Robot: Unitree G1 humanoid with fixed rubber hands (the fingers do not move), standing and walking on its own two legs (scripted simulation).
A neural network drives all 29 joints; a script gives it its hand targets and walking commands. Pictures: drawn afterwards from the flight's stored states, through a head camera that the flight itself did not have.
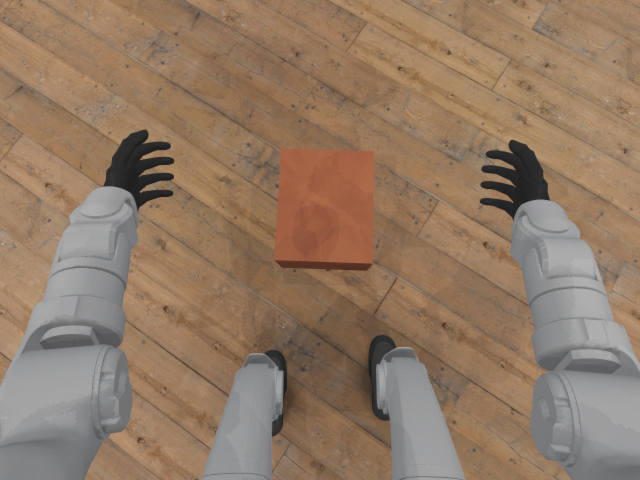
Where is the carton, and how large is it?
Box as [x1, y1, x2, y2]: [274, 149, 373, 270]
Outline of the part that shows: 281,149 274,259 282,267 366,270 372,263 373,151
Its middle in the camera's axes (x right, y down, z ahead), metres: +0.01 -0.07 +1.01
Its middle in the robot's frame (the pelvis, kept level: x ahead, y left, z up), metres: +0.56 +0.01 -0.60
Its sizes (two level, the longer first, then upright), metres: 0.281 0.232 0.151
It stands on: the floor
